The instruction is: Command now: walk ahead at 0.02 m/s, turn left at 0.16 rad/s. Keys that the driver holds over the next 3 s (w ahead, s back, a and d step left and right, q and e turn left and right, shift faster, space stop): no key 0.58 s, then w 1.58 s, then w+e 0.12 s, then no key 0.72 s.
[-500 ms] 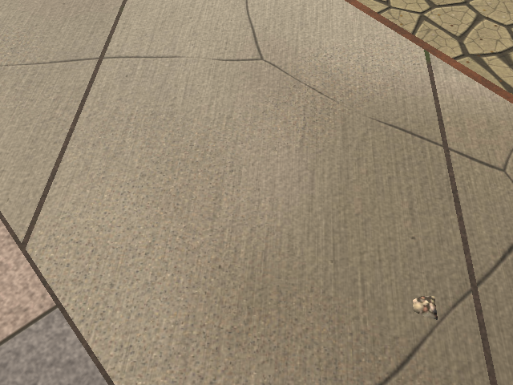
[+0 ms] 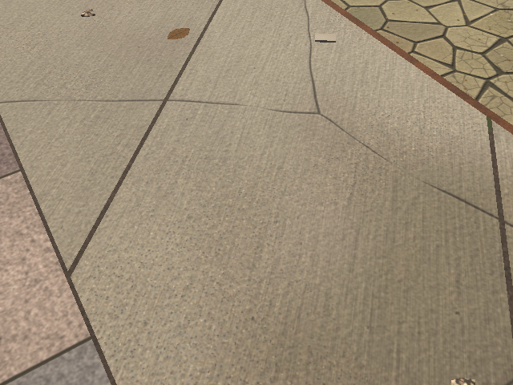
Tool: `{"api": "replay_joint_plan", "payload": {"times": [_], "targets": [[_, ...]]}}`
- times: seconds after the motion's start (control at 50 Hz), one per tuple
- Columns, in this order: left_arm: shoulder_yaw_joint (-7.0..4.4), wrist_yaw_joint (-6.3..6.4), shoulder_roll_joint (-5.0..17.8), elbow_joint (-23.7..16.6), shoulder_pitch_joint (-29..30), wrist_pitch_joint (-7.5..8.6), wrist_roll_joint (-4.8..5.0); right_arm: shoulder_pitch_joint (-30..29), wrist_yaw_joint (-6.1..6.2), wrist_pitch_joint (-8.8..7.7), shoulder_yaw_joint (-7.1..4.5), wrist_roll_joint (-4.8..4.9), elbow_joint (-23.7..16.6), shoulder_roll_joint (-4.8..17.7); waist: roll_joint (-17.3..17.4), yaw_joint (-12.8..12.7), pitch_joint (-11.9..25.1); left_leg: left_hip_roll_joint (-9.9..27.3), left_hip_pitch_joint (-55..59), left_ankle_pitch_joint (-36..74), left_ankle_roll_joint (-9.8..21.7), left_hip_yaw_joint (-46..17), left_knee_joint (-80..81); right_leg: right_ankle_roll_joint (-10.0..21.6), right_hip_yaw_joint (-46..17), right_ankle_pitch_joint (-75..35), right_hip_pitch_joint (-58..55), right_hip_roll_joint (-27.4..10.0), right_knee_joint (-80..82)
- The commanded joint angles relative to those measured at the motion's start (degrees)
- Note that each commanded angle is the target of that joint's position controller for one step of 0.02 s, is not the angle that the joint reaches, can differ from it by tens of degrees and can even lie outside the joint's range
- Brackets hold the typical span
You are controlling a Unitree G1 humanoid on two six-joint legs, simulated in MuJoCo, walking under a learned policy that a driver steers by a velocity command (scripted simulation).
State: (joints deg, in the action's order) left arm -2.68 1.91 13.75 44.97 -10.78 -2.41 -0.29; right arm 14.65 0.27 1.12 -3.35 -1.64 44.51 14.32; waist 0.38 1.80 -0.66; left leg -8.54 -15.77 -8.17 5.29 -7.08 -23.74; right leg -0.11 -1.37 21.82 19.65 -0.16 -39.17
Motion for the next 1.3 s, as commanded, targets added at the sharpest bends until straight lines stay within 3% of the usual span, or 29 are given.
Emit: {"api": "replay_joint_plan", "payload": {"times": [0.02,0.04,0.06,0.08,0.1,0.12,0.2,0.26,0.28,0.3,0.38,0.58,0.64,0.68,0.72,0.76,0.82,0.84,0.86,0.88,0.92,1.02,1.08,1.16,1.2,1.24,1.26,1.28,1.3], "targets": [[-0.35,0.59,3.2,-2.0,-4.8,1.61,0.19,0.2,0.50,-0.07,-1.04,0.80,-2.1,6.7,4.2,-2.8,2.8,15.1,2.0,10.3,4.1,-14.8,2.2,1.8,1.0,-8.3,-9.9,0.7,18.5],[-0.47,0.89,5.1,-2.3,-4.6,2.31,-0.69,1.3,0.67,-0.37,-0.37,1.04,-2.1,4.7,0.5,-1.8,3.1,12.9,-1.0,4.9,1.1,-13.4,0.0,2.7,-4.7,-11.2,-14.2,-4.6,23.1],[-0.39,0.98,8.0,-3.5,-3.5,2.87,-1.59,4.6,0.71,-0.68,0.62,1.05,-2.2,1.1,-9.3,0.5,5.6,7.6,-4.1,-10.1,-1.6,-6.9,-7.9,5.4,-17.3,-18.2,-18.1,-17.0,26.5],[-0.19,0.44,8.4,-3.7,0.8,2.84,-1.31,1.7,0.82,-0.33,-0.22,1.23,-2.2,4.1,-12.3,0.6,0.3,2.8,-3.7,-17.7,-2.6,0.2,-8.5,11.6,-19.9,-29.7,-7.8,-20.6,25.0],[0.38,0.01,5.8,-4.0,2.1,3.31,-0.91,1.4,0.65,-0.05,-0.38,0.63,-1.3,5.2,-9.1,0.5,0.5,4.9,0.1,-17.5,-3.4,0.2,-12.0,12.7,-17.0,-31.5,-6.5,-18.7,24.8],[0.82,-0.22,5.1,-3.6,2.8,3.68,-0.58,0.8,0.36,0.02,-0.29,0.83,-0.8,4.5,-8.7,0.6,0.9,5.1,1.4,-14.8,-3.6,0.7,-10.7,11.1,-13.5,-30.9,-6.8,-15.5,24.1],[0.62,-0.09,6.9,-1.7,0.4,3.59,-0.21,0.2,-0.01,0.03,0.70,0.80,1.3,2.8,-7.8,0.1,2.3,6.1,6.1,-2.5,-5.0,2.5,-0.3,6.9,-7.2,-35.2,-11.4,-9.5,19.0],[0.38,-0.56,6.9,-1.1,-2.3,3.53,-0.19,-1.2,0.67,-0.43,0.60,0.39,2.4,5.5,-4.6,-2.4,2.3,10.9,11.0,8.0,-5.5,-1.7,1.5,4.1,-7.7,-23.1,-8.7,-7.1,19.5],[0.61,-0.66,5.7,-0.3,-3.0,3.43,0.16,-0.9,0.72,-0.33,0.38,1.35,4.0,5.5,-1.4,-2.3,0.9,10.4,8.6,6.2,-5.0,-1.8,1.0,3.6,-6.3,-19.6,-9.2,-5.5,21.1],[0.55,-0.53,6.2,0.3,-1.7,3.26,0.01,-0.5,0.68,-0.41,0.64,1.47,4.8,4.4,-1.9,-1.2,0.0,10.3,7.2,4.7,-4.9,-2.1,2.5,3.3,-5.7,-17.8,-10.2,-5.2,20.5],[0.44,-0.62,5.9,1.8,-1.3,3.04,-0.18,-1.1,1.17,-0.84,0.83,1.09,7.7,4.8,0.3,-1.7,0.0,10.8,7.1,5.8,-4.4,-2.5,4.2,3.6,-5.3,-18.1,-11.6,-5.3,19.9],[0.74,-0.52,5.7,7.6,-2.4,2.84,-0.20,-1.0,1.50,-0.96,1.38,1.17,14.2,4.7,-0.3,-1.8,-1.5,11.6,7.1,3.3,-3.7,-2.9,6.1,3.3,-5.1,-12.9,-10.9,-4.7,21.7],[-0.15,-0.76,8.0,8.8,-3.9,2.12,-0.48,-0.1,1.39,-0.59,1.14,0.73,15.1,5.3,-2.7,-2.2,-2.1,8.0,3.0,-18.1,-1.9,-0.4,2.3,5.2,-6.6,11.5,-9.2,-3.4,22.5],[-0.51,-1.06,8.6,9.4,-6.2,1.63,-0.50,-1.7,0.83,-0.58,1.22,0.14,14.0,4.6,-4.9,-3.2,-6.6,6.6,-4.5,-25.3,-0.9,0.9,-2.3,8.2,-12.8,23.7,-7.4,-6.7,25.8],[-1.19,-0.99,9.6,10.6,-8.3,1.87,-0.57,-2.5,0.14,-1.52,2.02,-0.33,13.1,1.6,-8.8,-3.3,-7.5,6.1,-6.7,-15.7,-1.6,6.7,-10.7,11.8,-21.5,25.7,-8.6,-13.7,30.9],[-1.46,-1.29,9.6,10.3,-6.4,2.53,-0.66,-1.6,-0.37,-2.69,1.95,-0.21,12.9,2.1,-7.3,-1.7,-6.4,8.1,-2.6,-13.7,-1.4,7.6,-11.9,12.4,-21.4,20.9,-5.5,-15.0,32.0],[-1.56,-1.84,8.3,8.2,0.7,3.11,-0.26,10.1,-0.31,-3.99,1.66,0.32,17.0,1.8,-4.1,4.3,-6.8,6.5,17.3,-13.6,0.8,6.8,2.2,8.6,-9.9,17.3,8.4,-6.7,21.4],[-0.63,-2.03,4.8,6.6,2.9,3.63,-0.46,16.2,0.38,-4.56,0.83,-0.22,18.3,5.3,5.9,6.5,-6.0,16.6,23.4,-23.9,2.4,-8.6,11.3,6.2,-3.0,12.4,15.8,-1.3,6.4],[0.09,-2.41,2.4,4.4,4.2,4.31,-0.55,20.6,0.31,-4.62,-0.64,0.32,19.4,10.9,16.0,6.8,-6.9,27.5,24.9,-37.9,7.1,-29.0,20.5,4.9,4.3,9.0,25.2,3.9,-6.5],[-0.69,-2.57,6.3,4.2,5.1,4.66,-1.77,17.3,0.25,-4.46,-0.49,0.02,19.1,9.3,8.3,4.4,-10.5,29.1,20.1,-36.1,8.9,-29.5,19.9,5.6,0.5,5.9,26.1,0.2,-14.0],[-0.61,-3.73,5.2,6.1,1.6,5.69,-1.22,10.6,0.00,-5.40,0.27,0.31,16.6,6.1,3.9,0.0,-8.6,24.3,18.5,-24.7,6.9,-19.8,19.4,5.2,-0.5,-2.1,23.7,-2.6,-17.3],[-0.37,-4.62,3.7,4.6,5.5,5.09,-1.96,14.1,0.40,-6.90,1.31,0.88,18.1,3.1,4.1,-0.1,-5.8,19.8,19.8,2.1,6.1,-6.1,18.4,1.6,3.6,-10.0,23.8,-3.7,-16.6],[0.42,-4.57,2.5,1.2,12.5,4.80,-1.49,15.2,0.49,-6.85,1.51,0.66,18.4,3.4,4.8,1.0,-7.0,18.6,17.3,12.2,6.2,-2.1,17.7,0.7,5.8,-12.8,22.0,-3.0,-8.6],[0.78,-4.26,2.8,-1.5,16.3,4.61,-0.89,15.8,0.61,-6.84,1.25,0.61,18.9,5.0,6.3,1.2,-7.5,19.7,16.8,21.1,5.5,0.2,16.7,3.1,7.4,-14.7,14.2,-1.3,1.7],[0.25,-3.62,4.0,-0.9,12.6,4.87,-0.85,14.0,0.67,-6.84,1.07,0.70,18.7,5.9,6.1,-1.3,-5.8,20.4,17.7,34.0,4.2,1.9,12.0,5.3,8.0,-13.9,7.0,0.5,4.7],[-1.16,-2.59,6.2,3.6,-1.5,5.63,-0.88,12.4,0.73,-6.49,0.67,0.83,18.4,7.1,4.3,-7.5,1.8,18.8,17.7,46.7,2.1,4.8,-4.8,7.5,8.8,-14.2,-8.8,3.7,9.2],[-2.22,-1.87,8.4,6.6,-10.8,6.16,-1.62,12.2,0.58,-6.42,0.83,0.84,17.9,6.6,2.8,-10.8,6.9,16.4,9.7,37.0,1.3,6.0,-17.6,8.8,5.1,-12.5,-22.4,0.2,10.1],[-3.55,-1.42,14.3,7.5,-18.5,6.48,-3.09,15.9,0.20,-6.30,1.98,1.60,16.0,1.1,-7.5,-10.3,15.0,10.6,-4.9,7.4,-0.3,9.0,-38.2,12.5,-17.2,0.2,-36.7,-17.0,13.0],[-3.77,-2.21,15.1,8.0,-17.4,5.71,-1.70,18.6,-0.21,-6.42,1.32,1.79,16.4,1.3,-13.5,-8.0,18.2,3.0,-15.7,-20.7,-0.5,4.6,-51.7,17.6,-42.3,4.5,-37.7,-24.2,25.3]]}}
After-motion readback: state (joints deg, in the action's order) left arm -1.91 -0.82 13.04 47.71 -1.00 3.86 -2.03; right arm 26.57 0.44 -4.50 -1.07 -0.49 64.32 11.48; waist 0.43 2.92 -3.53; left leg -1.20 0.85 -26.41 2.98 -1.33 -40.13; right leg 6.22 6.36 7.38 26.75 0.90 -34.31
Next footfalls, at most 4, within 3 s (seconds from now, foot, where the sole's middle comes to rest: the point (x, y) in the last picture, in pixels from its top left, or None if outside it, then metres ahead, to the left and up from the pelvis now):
0.04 right None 0.04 -0.12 -0.78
1.26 right None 0.39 -0.10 -0.78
1.82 left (242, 310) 0.71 0.06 -0.78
2.34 right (297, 223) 1.01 -0.13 -0.78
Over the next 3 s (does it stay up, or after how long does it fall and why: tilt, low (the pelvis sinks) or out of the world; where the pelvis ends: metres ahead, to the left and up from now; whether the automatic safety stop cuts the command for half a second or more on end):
stays up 0.98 -0.05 0.00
